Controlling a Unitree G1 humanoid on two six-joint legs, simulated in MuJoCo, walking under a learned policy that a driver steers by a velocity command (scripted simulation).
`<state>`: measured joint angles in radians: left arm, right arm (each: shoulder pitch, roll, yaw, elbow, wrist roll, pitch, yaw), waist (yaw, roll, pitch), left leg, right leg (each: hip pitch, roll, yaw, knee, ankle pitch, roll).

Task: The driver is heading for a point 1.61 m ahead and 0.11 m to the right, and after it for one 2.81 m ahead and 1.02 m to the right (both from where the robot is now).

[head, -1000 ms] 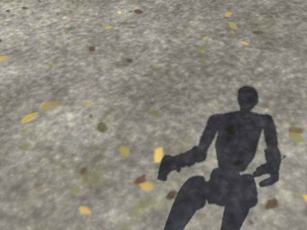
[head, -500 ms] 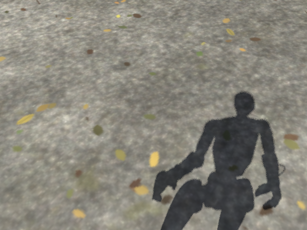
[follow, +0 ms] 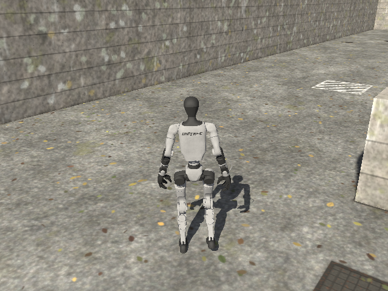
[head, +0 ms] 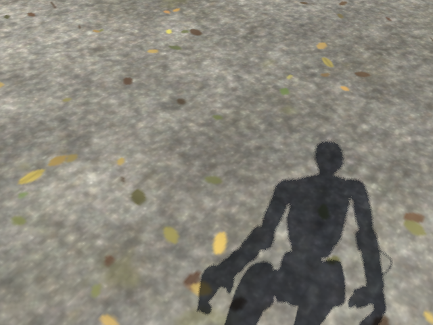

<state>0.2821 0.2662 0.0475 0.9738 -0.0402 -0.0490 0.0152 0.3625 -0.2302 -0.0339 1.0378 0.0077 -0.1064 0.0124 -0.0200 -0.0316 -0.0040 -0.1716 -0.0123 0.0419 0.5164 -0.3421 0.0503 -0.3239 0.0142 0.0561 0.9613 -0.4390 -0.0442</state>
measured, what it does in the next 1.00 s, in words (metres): walks ahead: right foot, then left foot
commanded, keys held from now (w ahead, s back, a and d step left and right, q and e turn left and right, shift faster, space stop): w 1.00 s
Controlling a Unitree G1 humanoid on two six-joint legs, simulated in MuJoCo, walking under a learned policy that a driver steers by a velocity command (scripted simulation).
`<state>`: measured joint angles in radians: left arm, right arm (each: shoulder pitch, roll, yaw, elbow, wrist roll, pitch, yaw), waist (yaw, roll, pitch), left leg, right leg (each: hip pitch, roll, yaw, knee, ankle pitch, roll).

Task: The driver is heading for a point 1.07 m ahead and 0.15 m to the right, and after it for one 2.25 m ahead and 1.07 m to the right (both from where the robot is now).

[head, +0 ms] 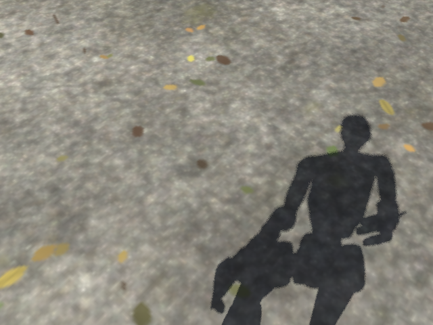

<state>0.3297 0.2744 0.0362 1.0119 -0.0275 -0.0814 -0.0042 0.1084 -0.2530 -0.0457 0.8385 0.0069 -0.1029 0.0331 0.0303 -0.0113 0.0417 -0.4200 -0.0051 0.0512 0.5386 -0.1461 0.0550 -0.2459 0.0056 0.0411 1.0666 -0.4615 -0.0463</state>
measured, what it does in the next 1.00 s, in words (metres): walks ahead: right foot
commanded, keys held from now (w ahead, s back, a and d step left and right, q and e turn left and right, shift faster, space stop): w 1.00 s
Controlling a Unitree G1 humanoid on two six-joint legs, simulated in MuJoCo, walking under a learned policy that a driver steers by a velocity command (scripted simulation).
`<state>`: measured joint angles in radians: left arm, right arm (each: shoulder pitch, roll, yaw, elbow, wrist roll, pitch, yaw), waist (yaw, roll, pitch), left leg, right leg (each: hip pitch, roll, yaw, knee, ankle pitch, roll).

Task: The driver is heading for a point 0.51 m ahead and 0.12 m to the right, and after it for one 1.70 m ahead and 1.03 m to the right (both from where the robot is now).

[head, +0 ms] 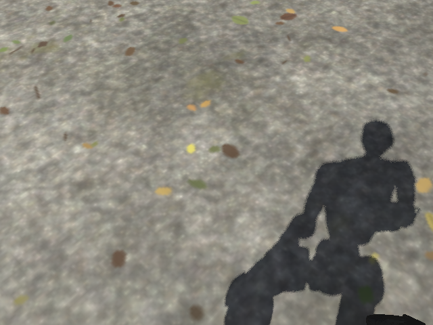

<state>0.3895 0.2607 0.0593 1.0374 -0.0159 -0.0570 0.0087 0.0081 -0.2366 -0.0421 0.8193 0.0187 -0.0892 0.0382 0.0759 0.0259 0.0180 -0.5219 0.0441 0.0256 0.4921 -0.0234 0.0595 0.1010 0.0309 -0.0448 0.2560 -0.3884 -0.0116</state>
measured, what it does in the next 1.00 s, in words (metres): walks ahead, turning right: left foot, then right foot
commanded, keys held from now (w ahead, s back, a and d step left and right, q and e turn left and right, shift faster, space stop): w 0.08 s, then w+e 0.92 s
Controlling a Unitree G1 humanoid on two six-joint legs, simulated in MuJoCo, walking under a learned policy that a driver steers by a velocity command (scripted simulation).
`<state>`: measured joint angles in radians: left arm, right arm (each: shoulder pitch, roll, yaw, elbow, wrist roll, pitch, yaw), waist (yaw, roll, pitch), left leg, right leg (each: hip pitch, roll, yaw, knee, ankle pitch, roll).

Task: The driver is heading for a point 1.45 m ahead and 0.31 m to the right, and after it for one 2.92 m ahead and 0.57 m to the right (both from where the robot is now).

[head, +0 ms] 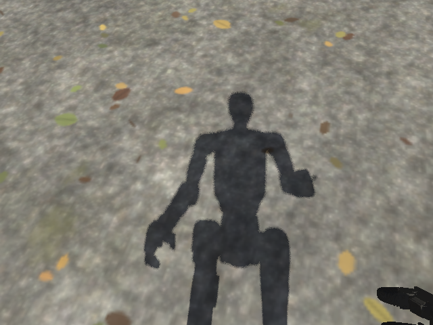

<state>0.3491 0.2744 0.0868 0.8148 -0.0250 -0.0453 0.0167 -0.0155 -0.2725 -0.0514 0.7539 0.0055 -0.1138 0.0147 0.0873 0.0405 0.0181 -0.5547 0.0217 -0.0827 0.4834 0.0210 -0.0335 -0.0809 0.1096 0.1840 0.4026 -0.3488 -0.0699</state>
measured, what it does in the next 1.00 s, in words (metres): walks ahead, turning right: left foot, then right foot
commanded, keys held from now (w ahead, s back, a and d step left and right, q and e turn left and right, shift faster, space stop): w+e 0.54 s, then w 0.28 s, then no key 0.18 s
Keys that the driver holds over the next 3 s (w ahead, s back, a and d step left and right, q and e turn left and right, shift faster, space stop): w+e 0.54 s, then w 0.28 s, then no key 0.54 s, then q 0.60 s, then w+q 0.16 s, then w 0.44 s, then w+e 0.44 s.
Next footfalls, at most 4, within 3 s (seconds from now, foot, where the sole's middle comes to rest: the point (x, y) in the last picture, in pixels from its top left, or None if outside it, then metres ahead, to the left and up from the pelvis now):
0.06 left None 0.21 0.14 -0.77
0.58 right None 0.42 -0.19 -0.77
1.06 left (290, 237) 0.77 -0.12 -0.77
1.36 right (357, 289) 0.60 -0.32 -0.77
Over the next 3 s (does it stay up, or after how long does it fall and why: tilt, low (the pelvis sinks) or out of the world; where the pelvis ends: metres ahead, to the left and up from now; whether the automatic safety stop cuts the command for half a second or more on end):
stays up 1.03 -0.16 -0.03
